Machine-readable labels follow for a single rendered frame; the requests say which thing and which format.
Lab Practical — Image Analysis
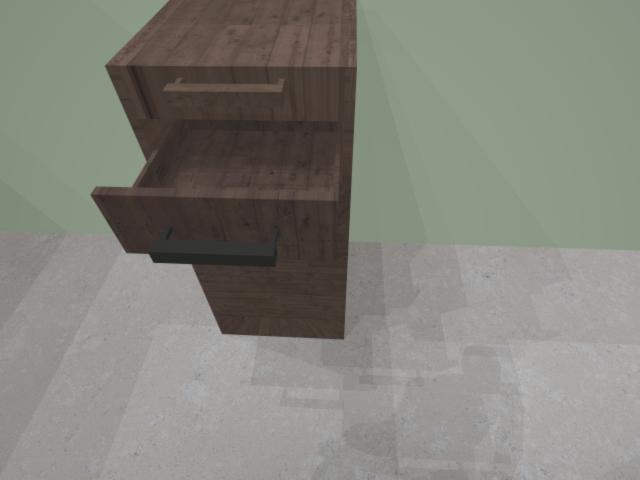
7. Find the cabinet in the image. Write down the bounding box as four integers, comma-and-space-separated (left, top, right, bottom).
105, 0, 357, 340

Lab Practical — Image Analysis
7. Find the drawer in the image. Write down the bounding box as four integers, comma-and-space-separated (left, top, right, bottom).
90, 119, 342, 260

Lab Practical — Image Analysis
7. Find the handle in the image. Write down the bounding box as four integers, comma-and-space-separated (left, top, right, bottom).
162, 83, 285, 108
148, 226, 278, 267

